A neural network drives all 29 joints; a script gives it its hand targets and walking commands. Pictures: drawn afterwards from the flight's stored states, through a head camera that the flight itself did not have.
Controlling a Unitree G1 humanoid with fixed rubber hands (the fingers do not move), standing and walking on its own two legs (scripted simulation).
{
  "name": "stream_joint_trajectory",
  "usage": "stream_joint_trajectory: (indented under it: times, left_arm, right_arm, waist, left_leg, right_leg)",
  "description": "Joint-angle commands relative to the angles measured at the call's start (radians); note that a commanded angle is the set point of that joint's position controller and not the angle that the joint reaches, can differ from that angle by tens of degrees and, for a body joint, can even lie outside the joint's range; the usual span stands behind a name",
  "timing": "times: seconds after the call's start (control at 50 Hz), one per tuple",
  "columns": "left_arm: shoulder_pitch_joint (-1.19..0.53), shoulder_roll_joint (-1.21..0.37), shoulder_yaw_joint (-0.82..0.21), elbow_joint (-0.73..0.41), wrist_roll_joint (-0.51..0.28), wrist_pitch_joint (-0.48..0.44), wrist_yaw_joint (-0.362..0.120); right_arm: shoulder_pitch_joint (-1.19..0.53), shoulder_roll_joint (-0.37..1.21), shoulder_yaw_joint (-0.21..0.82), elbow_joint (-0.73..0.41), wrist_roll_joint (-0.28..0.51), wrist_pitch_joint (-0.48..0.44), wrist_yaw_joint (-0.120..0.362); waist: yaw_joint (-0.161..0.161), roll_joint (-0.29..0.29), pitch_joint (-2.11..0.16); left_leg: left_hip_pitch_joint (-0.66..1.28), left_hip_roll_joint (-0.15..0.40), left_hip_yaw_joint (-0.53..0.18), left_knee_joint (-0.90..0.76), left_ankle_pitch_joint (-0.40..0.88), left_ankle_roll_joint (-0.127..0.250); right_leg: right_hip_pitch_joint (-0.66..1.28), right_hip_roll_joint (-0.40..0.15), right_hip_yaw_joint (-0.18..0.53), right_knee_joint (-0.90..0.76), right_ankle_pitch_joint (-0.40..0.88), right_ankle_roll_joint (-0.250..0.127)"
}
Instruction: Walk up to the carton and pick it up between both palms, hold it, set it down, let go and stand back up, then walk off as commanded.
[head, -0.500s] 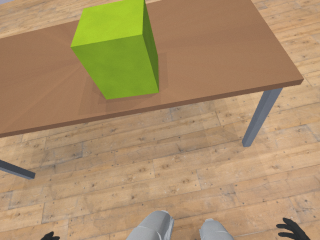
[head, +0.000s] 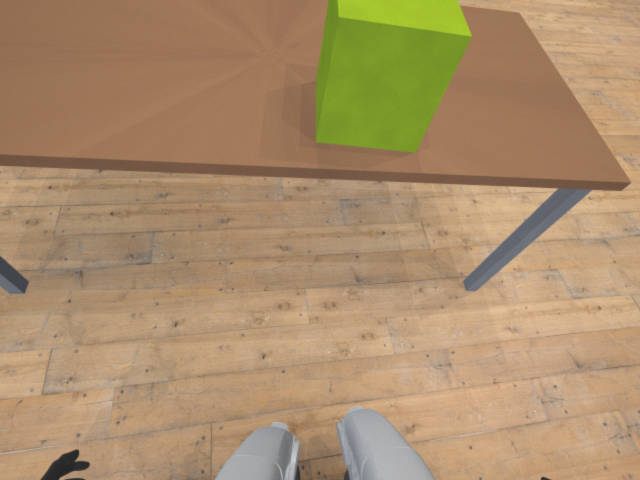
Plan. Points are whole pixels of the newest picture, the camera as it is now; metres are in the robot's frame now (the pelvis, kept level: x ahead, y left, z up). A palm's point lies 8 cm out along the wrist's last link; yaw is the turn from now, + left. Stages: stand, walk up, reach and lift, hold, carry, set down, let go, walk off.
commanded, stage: walk off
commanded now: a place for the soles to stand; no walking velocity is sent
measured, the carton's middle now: (378, 63) +0.81 -0.12 +0.03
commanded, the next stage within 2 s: none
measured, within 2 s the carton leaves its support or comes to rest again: neither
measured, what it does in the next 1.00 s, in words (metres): walks backwards: right foot, then left foot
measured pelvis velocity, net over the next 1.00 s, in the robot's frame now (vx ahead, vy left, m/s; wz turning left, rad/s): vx -0.21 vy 0.07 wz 0.00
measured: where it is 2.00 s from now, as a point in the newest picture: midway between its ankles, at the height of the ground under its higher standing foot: outside the picture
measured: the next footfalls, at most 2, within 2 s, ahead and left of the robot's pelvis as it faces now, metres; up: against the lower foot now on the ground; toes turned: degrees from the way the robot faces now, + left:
right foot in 0.10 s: +0.05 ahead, -0.10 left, +0.00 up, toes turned +5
left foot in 0.24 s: +0.07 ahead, +0.29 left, +0.00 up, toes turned -20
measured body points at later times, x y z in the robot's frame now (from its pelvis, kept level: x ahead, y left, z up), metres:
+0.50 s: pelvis -0.11 +0.15 -0.03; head -0.09 +0.27 +0.40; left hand +0.05 +0.45 -0.20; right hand -0.07 -0.20 -0.05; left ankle +0.03 +0.31 -0.70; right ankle -0.09 -0.03 -0.61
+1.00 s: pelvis -0.21 +0.07 +0.02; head -0.25 +0.05 +0.47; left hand -0.25 +0.40 -0.08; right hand -0.04 -0.25 -0.07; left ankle -0.18 +0.20 -0.63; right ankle -0.21 -0.07 -0.69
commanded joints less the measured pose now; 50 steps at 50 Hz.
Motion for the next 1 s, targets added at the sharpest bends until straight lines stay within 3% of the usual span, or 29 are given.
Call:
stream_joint_trajectory:
  times: [0.0,0.02,0.04,0.06,0.08,0.1,0.12,0.14,0.16,0.2,0.22,0.24,0.26,0.28,0.32,0.36,0.38,0.4,0.46,0.56,0.6,0.62,0.64,0.66,0.68,0.7,0.74,0.9,0.98]
  left_arm:
    - [0.742,0.295,0.174,0.158,0.084,-0.024,-0.002]
    - [0.538,0.302,0.169,0.132,0.088,-0.027,-0.001]
    - [0.187,0.269,0.142,0.006,0.094,-0.016,-0.005]
    - [-0.084,0.202,0.117,-0.103,0.088,-0.010,-0.014]
    - [-0.204,0.186,0.108,-0.174,0.092,-0.005,-0.031]
    - [-0.365,0.168,0.094,-0.218,0.091,0.002,-0.041]
    - [-0.464,0.152,0.096,-0.219,0.118,-0.007,-0.032]
    - [-0.317,0.133,0.062,-0.177,0.106,-0.012,-0.020]
    - [-0.167,0.114,0.036,-0.114,0.059,-0.013,-0.015]
    - [0.042,0.137,0.055,-0.104,0.081,0.024,-0.034]
    - [0.175,0.096,0.045,-0.103,0.075,0.055,-0.054]
    - [0.282,0.092,0.038,-0.109,0.083,0.086,-0.071]
    - [0.190,0.150,0.062,-0.158,0.103,0.094,-0.080]
    - [0.150,0.239,0.091,-0.151,0.109,0.083,-0.092]
    - [0.109,0.303,0.101,-0.090,0.108,0.073,-0.114]
    - [0.211,0.282,0.114,-0.061,0.104,0.093,-0.116]
    - [0.229,0.278,0.115,-0.085,0.106,0.096,-0.114]
    - [0.243,0.284,0.114,-0.084,0.108,0.100,-0.117]
    - [0.205,0.291,0.126,-0.100,0.112,0.106,-0.140]
    - [0.321,0.246,0.117,-0.107,0.085,0.089,-0.168]
    - [0.450,0.219,0.124,-0.080,0.061,0.079,-0.169]
    - [0.587,0.214,0.132,-0.035,0.051,0.073,-0.164]
    - [0.648,0.204,0.134,-0.005,0.053,0.066,-0.164]
    - [0.508,0.242,0.130,-0.056,0.076,0.055,-0.156]
    - [0.314,0.265,0.119,-0.119,0.087,0.053,-0.156]
    - [0.144,0.263,0.111,-0.148,0.086,0.051,-0.153]
    - [0.023,0.296,0.107,-0.152,0.073,0.037,-0.128]
    - [0.237,0.259,0.114,-0.102,0.067,-0.019,-0.119]
    - [0.250,0.234,0.103,-0.114,0.062,-0.021,-0.125]
  right_arm:
    - [-0.410,-0.290,-0.134,-0.168,-0.039,-0.022,-0.061]
    - [-0.330,-0.247,-0.124,-0.101,-0.015,-0.024,-0.067]
    - [-0.101,-0.142,-0.115,-0.016,-0.027,-0.039,-0.070]
    - [0.022,-0.175,-0.129,0.025,-0.015,-0.062,-0.082]
    - [0.180,-0.257,-0.155,0.100,0.009,-0.064,-0.090]
    - [0.371,-0.300,-0.143,0.185,0.004,-0.073,-0.091]
    - [0.530,-0.314,-0.144,0.191,-0.014,-0.067,-0.070]
    - [0.394,-0.260,-0.107,0.167,-0.029,-0.064,-0.049]
    - [0.214,-0.247,-0.082,0.145,-0.044,-0.063,-0.040]
    - [0.085,-0.288,-0.072,0.087,-0.051,-0.094,-0.086]
    - [0.047,-0.300,-0.072,0.067,-0.068,-0.106,-0.104]
    - [-0.088,-0.403,-0.086,0.021,-0.075,-0.102,-0.105]
    - [-0.140,-0.542,-0.107,0.006,-0.063,-0.098,-0.121]
    - [-0.142,-0.542,-0.116,-0.004,-0.073,-0.095,-0.126]
    - [-0.127,-0.489,-0.115,0.006,-0.095,-0.094,-0.129]
    - [-0.175,-0.412,-0.101,0.004,-0.079,-0.097,-0.131]
    - [-0.193,-0.417,-0.106,0.006,-0.080,-0.098,-0.123]
    - [-0.200,-0.410,-0.118,0.001,-0.075,-0.098,-0.120]
    - [-0.120,-0.388,-0.121,-0.005,-0.072,-0.107,-0.115]
    - [-0.225,-0.443,-0.137,-0.006,-0.102,-0.104,-0.099]
    - [-0.301,-0.444,-0.138,-0.045,-0.122,-0.097,-0.092]
    - [-0.376,-0.436,-0.132,-0.056,-0.129,-0.088,-0.095]
    - [-0.410,-0.351,-0.109,-0.069,-0.138,-0.081,-0.102]
    - [-0.329,-0.239,-0.072,-0.071,-0.112,-0.089,-0.100]
    - [-0.247,-0.227,-0.082,-0.059,-0.103,-0.090,-0.109]
    - [-0.121,-0.279,-0.098,0.004,-0.085,-0.084,-0.109]
    - [-0.197,-0.355,-0.104,0.010,-0.059,-0.107,-0.086]
    - [-0.160,-0.296,-0.072,0.052,-0.043,-0.144,-0.018]
    - [-0.066,-0.260,-0.067,0.044,-0.051,-0.158,-0.005]
  waist:
    - [0.397,0.292,-0.385]
    - [0.357,-0.219,-0.457]
    - [0.122,-0.450,-0.471]
    - [-0.027,-0.358,-0.376]
    - [-0.128,-0.278,-0.378]
    - [-0.255,-0.327,-0.268]
    - [-0.377,-0.297,-0.232]
    - [-0.301,-0.105,-0.160]
    - [-0.190,0.023,-0.131]
    - [-0.041,0.043,-0.173]
    - [0.039,0.150,-0.226]
    - [0.106,0.244,-0.270]
    - [0.031,0.374,-0.210]
    - [0.044,0.359,-0.170]
    - [0.038,0.435,-0.118]
    - [0.087,0.389,-0.102]
    - [0.093,0.460,-0.133]
    - [0.103,0.436,-0.151]
    - [0.065,0.386,-0.197]
    - [0.139,0.499,-0.265]
    - [0.220,0.429,-0.287]
    - [0.320,0.318,-0.294]
    - [0.383,0.065,-0.185]
    - [0.334,-0.265,-0.085]
    - [0.220,-0.272,-0.031]
    - [0.082,-0.134,0.006]
    - [0.050,-0.193,0.086]
    - [0.093,-0.158,-0.037]
    - [0.065,-0.206,-0.188]
  left_leg:
    - [0.243,-0.089,-0.015,0.305,1.304,-0.521]
    - [0.119,-0.102,-0.017,0.859,0.567,-0.271]
    - [-0.022,0.024,-0.271,0.810,-0.513,0.050]
    - [0.052,0.216,-0.523,0.564,-0.578,0.195]
    - [0.244,0.235,-0.525,0.527,-0.473,0.219]
    - [0.303,0.217,-0.537,0.480,-0.477,0.211]
    - [0.372,0.296,-0.581,0.185,-0.366,0.210]
    - [0.357,0.310,-0.544,-0.351,-0.128,0.192]
    - [0.250,0.275,-0.576,-0.550,-0.044,0.118]
    - [0.273,0.273,-0.535,-0.453,0.143,-0.005]
    - [0.195,0.262,-0.460,-0.427,0.132,0.002]
    - [0.005,0.365,-0.609,-0.544,-0.194,0.089]
    - [-0.233,0.468,-0.883,-0.761,-0.443,0.173]
    - [-0.243,0.447,-0.957,-0.753,-0.529,0.202]
    - [-0.264,0.356,-0.856,-0.668,-0.577,0.172]
    - [-0.210,0.354,-0.715,-0.659,-0.535,0.188]
    - [-0.176,0.360,-0.679,-0.673,-0.519,0.240]
    - [-0.162,0.336,-0.653,-0.673,-0.514,0.220]
    - [-0.128,0.296,-0.601,-0.638,-0.565,0.232]
    - [-0.181,0.246,-0.345,-0.634,-0.486,0.219]
    - [-0.323,0.228,-0.208,-0.522,-0.442,0.226]
    - [-0.505,0.177,-0.095,-0.279,-0.465,0.203]
    - [-0.632,0.051,-0.015,0.136,-0.455,0.169]
    - [-0.661,-0.094,-0.014,0.564,-0.456,0.136]
    - [-0.600,-0.094,-0.112,0.773,-0.345,0.106]
    - [-0.451,-0.051,-0.149,0.675,-0.149,0.100]
    - [-0.327,0.031,-0.133,0.524,0.023,0.079]
    - [-0.263,0.092,-0.020,0.014,0.008,0.108]
    - [0.003,0.116,0.039,-0.282,-0.026,0.123]
  right_leg:
    - [0.437,-0.176,-0.089,-0.899,-0.007,-0.296]
    - [0.550,-0.398,0.071,-1.047,0.437,-0.344]
    - [0.433,-0.497,0.400,-0.775,0.736,-0.293]
    - [0.147,-0.502,0.399,-0.619,0.797,-0.252]
    - [-0.040,-0.471,0.340,-0.625,0.762,-0.274]
    - [-0.158,-0.367,0.156,-0.586,0.725,-0.231]
    - [-0.274,-0.295,0.090,-0.452,0.623,-0.152]
    - [-0.260,-0.205,0.075,-0.278,0.386,-0.095]
    - [-0.207,-0.110,0.097,-0.182,0.135,-0.058]
    - [-0.294,-0.051,0.082,0.042,0.078,-0.060]
    - [-0.286,-0.036,0.028,0.079,0.044,-0.082]
    - [-0.263,-0.012,0.063,0.185,0.063,-0.075]
    - [-0.162,-0.004,0.098,0.214,0.037,-0.041]
    - [-0.092,-0.033,0.156,0.209,0.047,-0.013]
    - [-0.097,-0.085,0.118,0.181,0.078,0.003]
    - [-0.159,-0.040,0.085,0.301,0.150,-0.025]
    - [-0.171,-0.035,0.048,0.339,0.145,-0.020]
    - [-0.157,-0.032,0.034,0.354,0.185,-0.023]
    - [-0.113,-0.079,-0.028,0.350,0.169,-0.006]
    - [0.216,-0.129,-0.160,-0.011,-0.019,-0.023]
    - [0.478,-0.152,-0.170,-0.295,-0.141,-0.037]
    - [0.673,-0.173,-0.129,-0.454,-0.131,-0.047]
    - [0.627,-0.158,-0.054,-0.576,-0.142,-0.039]
    - [0.319,-0.193,0.176,-0.709,-0.262,-0.044]
    - [0.079,-0.311,0.451,-0.899,-0.448,-0.083]
    - [-0.049,-0.351,0.536,-1.056,-0.481,-0.074]
    - [-0.224,-0.402,0.663,-1.228,-0.605,-0.090]
    - [0.213,-0.394,0.397,-0.975,-0.206,-0.240]
    - [0.222,-0.333,0.167,-0.873,0.026,-0.226]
